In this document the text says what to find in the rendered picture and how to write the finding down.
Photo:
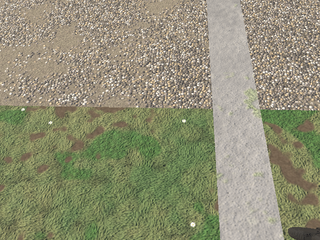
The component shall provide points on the robot right hand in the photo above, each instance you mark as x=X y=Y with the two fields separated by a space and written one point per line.
x=302 y=233

